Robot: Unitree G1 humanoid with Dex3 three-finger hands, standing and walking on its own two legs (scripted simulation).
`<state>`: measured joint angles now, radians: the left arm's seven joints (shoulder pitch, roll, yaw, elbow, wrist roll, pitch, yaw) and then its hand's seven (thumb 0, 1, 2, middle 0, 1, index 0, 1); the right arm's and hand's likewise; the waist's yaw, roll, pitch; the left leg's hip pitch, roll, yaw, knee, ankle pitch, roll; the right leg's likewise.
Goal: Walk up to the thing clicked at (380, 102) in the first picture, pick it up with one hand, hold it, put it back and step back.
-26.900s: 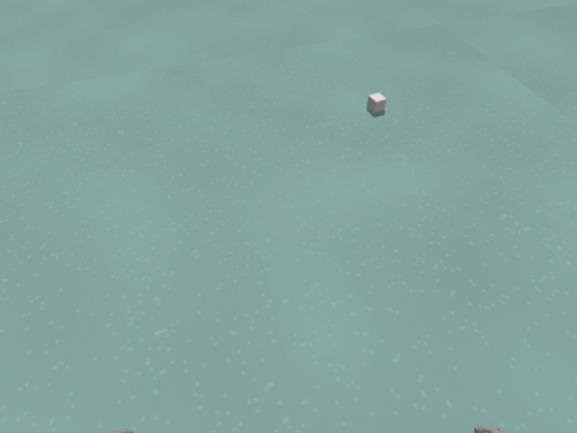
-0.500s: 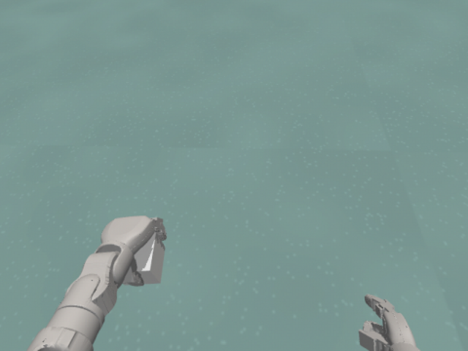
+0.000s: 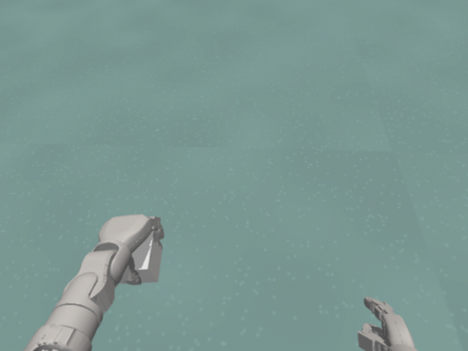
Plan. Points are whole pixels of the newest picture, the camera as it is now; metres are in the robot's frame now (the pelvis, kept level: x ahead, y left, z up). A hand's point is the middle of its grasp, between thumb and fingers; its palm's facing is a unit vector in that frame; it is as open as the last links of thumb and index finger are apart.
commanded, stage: hold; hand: left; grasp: from above
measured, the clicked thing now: (137, 257) +0.29 +0.23 -0.06
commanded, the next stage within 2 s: crouch in 0.16 s
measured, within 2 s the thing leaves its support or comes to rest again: neither
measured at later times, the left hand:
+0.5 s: hand (139, 258) +0.29 +0.22 -0.06, palm faces -0.46 -0.05 -0.88, open 10.9 cm
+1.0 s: hand (162, 275) +0.34 +0.25 -0.30, palm faces -0.41 +0.04 -0.91, open 10.9 cm
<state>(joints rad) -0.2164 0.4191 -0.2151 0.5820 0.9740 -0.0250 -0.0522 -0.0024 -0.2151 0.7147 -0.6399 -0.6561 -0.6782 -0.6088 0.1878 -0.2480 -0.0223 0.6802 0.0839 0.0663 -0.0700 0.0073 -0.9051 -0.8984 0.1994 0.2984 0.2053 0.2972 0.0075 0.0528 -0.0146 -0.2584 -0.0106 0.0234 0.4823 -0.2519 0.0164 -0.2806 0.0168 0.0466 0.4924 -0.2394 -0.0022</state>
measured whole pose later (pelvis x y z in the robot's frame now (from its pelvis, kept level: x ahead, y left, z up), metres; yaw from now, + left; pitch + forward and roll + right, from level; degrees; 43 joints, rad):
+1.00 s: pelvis -0.07 +0.01 -0.19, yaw +1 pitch +29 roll -3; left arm -0.67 0.46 -0.09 1.17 1.17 -0.10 0.32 0.00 -0.15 0.67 -0.58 -0.74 -0.62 -0.65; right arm 0.26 -0.26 -0.08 0.72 -0.02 0.03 -0.02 0.00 -0.90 -0.90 0.20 0.30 0.21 0.30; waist -0.13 0.05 -0.20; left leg -1.50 -0.01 -0.01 1.57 -0.58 0.03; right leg -1.49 0.02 -0.01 1.52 -0.55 0.01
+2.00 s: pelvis -0.08 +0.00 -0.40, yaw -3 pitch +37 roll -7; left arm -0.92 0.67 0.06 1.41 1.28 -0.23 0.38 0.00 -0.16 0.67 -0.58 -0.74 -0.62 -0.64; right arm 0.18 -0.25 0.01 0.74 -0.11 -0.05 0.12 0.00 -0.91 -0.90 0.20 0.30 0.21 0.30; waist -0.21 0.01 -0.11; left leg -2.21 -0.02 -0.06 2.26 -0.70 0.03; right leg -2.17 0.02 -0.08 2.19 -0.67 0.01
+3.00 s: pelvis -0.08 +0.00 -0.46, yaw -7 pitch +33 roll -10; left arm -0.96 0.84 0.14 1.60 1.33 -0.28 0.50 0.00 -0.17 0.68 -0.61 -0.71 -0.65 -0.63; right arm 0.14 -0.28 0.12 0.72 -0.19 -0.10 0.17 0.00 -0.91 -0.89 0.20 0.30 0.21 0.30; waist -0.29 -0.05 0.02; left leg -2.35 -0.01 -0.12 2.49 -0.72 0.02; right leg -2.29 0.03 -0.15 2.37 -0.66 0.01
